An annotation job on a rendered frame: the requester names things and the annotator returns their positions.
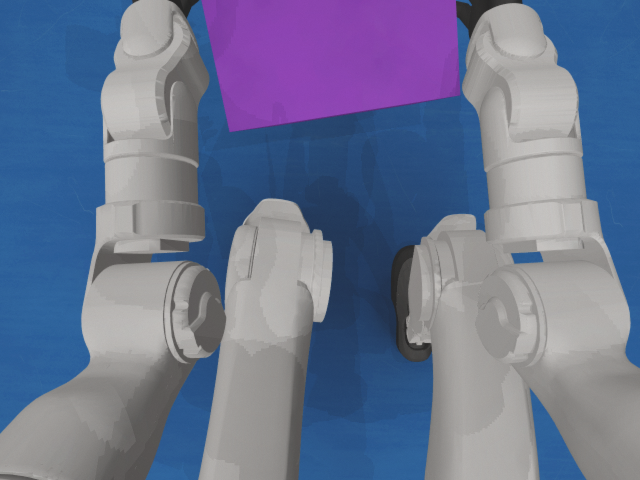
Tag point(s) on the carton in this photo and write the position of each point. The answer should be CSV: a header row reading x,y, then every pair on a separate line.
x,y
280,62

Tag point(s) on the robot right hand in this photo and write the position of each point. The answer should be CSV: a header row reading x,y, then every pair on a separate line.
x,y
470,15

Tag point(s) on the robot right upper arm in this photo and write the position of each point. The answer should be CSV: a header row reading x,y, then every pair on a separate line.
x,y
564,326

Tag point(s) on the robot left shin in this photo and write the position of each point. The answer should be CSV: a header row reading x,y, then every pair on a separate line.
x,y
243,246

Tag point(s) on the robot left forearm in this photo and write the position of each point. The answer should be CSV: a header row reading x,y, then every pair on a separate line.
x,y
150,140

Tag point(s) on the robot right forearm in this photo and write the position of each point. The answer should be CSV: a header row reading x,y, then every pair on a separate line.
x,y
531,142

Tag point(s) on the robot right foot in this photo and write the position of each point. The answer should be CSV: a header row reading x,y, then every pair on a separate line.
x,y
400,276

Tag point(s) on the robot left upper arm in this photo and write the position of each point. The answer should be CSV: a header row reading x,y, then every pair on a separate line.
x,y
145,326

